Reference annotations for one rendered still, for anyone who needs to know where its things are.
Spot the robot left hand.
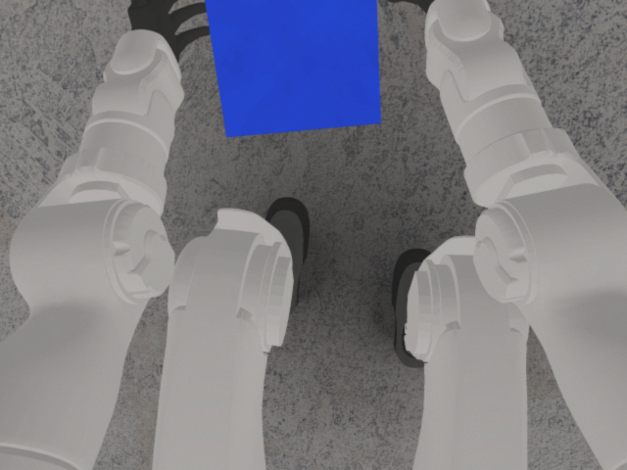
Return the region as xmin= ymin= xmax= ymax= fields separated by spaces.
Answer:
xmin=127 ymin=0 xmax=210 ymax=63

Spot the left robot foot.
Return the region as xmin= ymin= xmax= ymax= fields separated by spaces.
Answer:
xmin=265 ymin=197 xmax=310 ymax=314

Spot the robot right forearm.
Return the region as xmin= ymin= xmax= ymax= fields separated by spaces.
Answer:
xmin=425 ymin=0 xmax=627 ymax=215

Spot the robot left upper arm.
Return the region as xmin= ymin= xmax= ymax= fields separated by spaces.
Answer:
xmin=0 ymin=198 xmax=174 ymax=470

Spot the robot left forearm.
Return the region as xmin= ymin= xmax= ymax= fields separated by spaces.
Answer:
xmin=10 ymin=29 xmax=184 ymax=290

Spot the carton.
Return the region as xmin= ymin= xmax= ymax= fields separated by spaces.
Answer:
xmin=205 ymin=0 xmax=381 ymax=137

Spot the left robot thigh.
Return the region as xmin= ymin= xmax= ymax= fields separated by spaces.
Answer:
xmin=152 ymin=228 xmax=294 ymax=470

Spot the robot right upper arm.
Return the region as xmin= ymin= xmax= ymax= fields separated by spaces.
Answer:
xmin=473 ymin=183 xmax=627 ymax=470

